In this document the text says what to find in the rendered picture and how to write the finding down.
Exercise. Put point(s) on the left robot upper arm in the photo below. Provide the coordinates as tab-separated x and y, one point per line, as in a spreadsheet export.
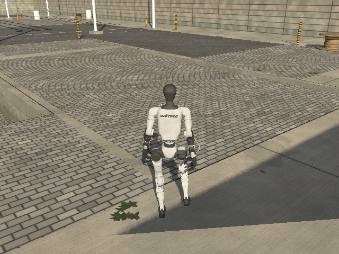
150	120

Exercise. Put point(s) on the right robot hand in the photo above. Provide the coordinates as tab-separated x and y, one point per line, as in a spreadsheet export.
192	164

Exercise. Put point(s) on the robot right foot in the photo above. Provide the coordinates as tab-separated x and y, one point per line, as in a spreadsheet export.
186	201

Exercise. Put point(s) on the right robot forearm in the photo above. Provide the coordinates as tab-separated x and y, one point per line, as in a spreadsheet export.
191	145

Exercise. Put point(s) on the left robot forearm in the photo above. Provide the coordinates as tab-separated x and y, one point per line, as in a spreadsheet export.
146	141

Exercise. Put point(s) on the left robot hand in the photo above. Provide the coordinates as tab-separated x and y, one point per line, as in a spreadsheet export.
147	151

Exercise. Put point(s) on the right robot upper arm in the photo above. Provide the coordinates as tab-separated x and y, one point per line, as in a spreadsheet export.
187	121

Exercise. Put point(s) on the robot right shin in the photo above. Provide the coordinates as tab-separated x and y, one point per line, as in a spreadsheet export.
185	181

